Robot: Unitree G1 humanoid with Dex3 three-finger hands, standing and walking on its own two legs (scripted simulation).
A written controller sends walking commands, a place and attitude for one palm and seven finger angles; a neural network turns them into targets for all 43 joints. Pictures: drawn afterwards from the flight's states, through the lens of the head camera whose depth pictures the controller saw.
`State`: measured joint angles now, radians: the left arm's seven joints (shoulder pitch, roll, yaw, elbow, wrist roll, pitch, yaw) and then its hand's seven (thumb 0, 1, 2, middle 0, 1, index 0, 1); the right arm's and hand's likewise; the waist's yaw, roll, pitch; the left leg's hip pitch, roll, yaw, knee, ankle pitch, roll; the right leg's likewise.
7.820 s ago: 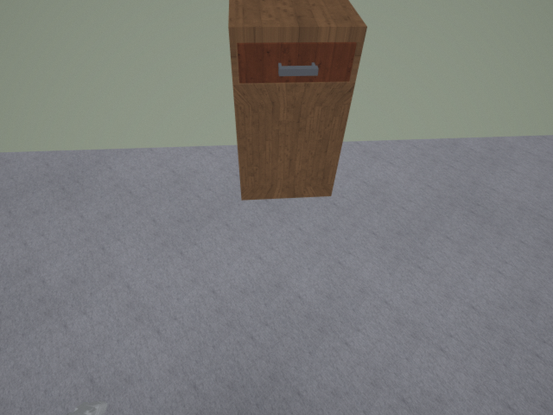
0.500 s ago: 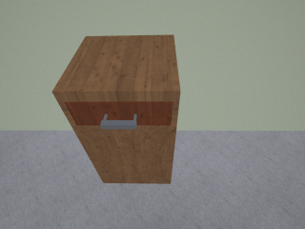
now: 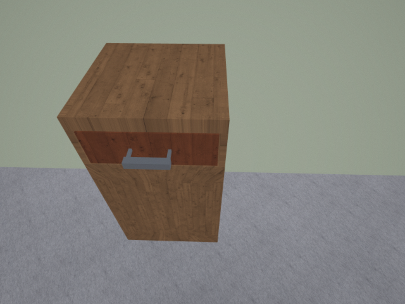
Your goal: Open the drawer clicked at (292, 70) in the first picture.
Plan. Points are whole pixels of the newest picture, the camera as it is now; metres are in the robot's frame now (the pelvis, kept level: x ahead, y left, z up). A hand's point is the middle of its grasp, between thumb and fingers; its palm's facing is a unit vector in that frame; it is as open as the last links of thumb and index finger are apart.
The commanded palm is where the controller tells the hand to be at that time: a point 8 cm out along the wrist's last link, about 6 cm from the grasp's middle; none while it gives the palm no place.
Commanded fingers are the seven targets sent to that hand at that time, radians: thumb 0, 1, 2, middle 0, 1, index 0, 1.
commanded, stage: look again from close up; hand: left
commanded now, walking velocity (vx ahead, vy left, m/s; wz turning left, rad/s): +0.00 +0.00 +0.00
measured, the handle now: (148, 157) +0.52 +0.19 -0.07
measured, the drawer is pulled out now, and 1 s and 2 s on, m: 0.00 0.00 0.00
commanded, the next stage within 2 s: raise the hand with hooked fingers in 0.52 s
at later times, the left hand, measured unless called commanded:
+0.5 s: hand out of the picture +0.00 +0.21 -0.19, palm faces +0.02 -0.99 -0.17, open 7.4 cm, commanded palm none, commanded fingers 0.00 0.90 0.90 -0.20 -0.30 -0.20 -0.30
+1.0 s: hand (83, 297) +0.15 +0.25 -0.07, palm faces -0.02 -0.22 -0.98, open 8.4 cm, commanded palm +0.12 +0.28 -0.02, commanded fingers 0.00 0.43 0.70 -0.23 -0.60 -0.23 -0.60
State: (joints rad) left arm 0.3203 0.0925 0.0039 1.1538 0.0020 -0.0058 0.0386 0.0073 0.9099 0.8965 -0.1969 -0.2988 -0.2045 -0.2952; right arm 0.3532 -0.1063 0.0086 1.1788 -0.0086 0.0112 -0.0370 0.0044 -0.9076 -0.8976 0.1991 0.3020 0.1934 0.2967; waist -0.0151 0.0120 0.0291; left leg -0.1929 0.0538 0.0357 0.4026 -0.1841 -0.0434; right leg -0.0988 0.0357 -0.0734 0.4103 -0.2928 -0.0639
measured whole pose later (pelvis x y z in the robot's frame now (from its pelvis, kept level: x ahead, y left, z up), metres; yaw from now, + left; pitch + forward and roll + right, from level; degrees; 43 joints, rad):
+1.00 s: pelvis -0.04 +0.06 -0.05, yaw -3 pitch +7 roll +1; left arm 0.41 0.25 -0.14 0.09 1.06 -0.01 0.46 0.01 0.66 0.79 -0.21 -0.46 -0.22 -0.46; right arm 0.11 -0.25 -0.02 0.51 -0.04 0.05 0.03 0.01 -0.91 -0.90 0.20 0.30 0.20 0.30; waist 0.05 0.01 -0.14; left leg -0.62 -0.03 0.12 0.82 -0.33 0.07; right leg -0.61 0.03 0.06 0.90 -0.41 -0.03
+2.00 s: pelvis +0.01 +0.04 -0.01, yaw +1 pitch +4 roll +1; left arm 0.02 0.44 -0.08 0.04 0.95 0.08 0.17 0.00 -0.45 0.32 -0.31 -1.17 -0.32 -1.17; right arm 0.09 -0.24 0.00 0.58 0.00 0.16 -0.02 0.01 -0.90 -0.90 0.20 0.30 0.19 0.30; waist 0.07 0.05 -0.06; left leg -0.36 -0.04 0.04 0.58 -0.30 0.04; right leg -0.30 0.04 -0.01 0.60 -0.37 -0.05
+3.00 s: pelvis +0.00 +0.05 -0.01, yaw +1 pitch +6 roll +0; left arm -0.23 0.43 -0.12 0.27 0.97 -0.01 0.16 0.00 -0.49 0.30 -0.32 -1.20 -0.33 -1.20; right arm 0.16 -0.24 -0.01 0.61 0.02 0.16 -0.02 0.01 -0.90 -0.90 0.20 0.30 0.20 0.30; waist 0.05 0.05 -0.05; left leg -0.42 -0.05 0.03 0.59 -0.28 0.05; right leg -0.36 0.03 -0.02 0.61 -0.35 -0.04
